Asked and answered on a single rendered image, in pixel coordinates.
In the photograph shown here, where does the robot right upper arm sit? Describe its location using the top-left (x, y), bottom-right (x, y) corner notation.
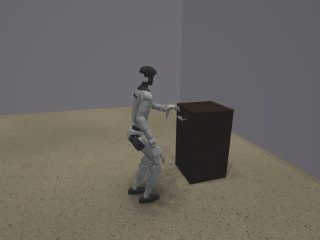
top-left (136, 91), bottom-right (153, 124)

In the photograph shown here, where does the handle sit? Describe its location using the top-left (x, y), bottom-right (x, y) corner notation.
top-left (176, 115), bottom-right (187, 121)

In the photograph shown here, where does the robot right forearm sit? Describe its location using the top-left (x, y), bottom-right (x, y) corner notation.
top-left (138, 117), bottom-right (157, 148)

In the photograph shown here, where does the robot right thigh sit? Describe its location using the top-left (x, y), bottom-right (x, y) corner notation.
top-left (132, 135), bottom-right (161, 172)

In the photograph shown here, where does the robot right hand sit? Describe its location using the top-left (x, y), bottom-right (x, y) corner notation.
top-left (151, 145), bottom-right (165, 166)

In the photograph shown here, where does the drawer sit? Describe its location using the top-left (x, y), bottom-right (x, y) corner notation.
top-left (177, 109), bottom-right (193, 130)

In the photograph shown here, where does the robot left hand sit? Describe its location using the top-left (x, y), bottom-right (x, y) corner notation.
top-left (166, 104), bottom-right (180, 118)

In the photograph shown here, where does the right robot foot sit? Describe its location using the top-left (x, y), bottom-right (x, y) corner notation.
top-left (139, 194), bottom-right (160, 204)

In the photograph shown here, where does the cabinet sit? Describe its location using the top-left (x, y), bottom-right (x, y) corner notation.
top-left (175, 101), bottom-right (234, 185)

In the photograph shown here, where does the robot left forearm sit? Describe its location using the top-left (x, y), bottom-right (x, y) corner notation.
top-left (152, 102), bottom-right (169, 112)

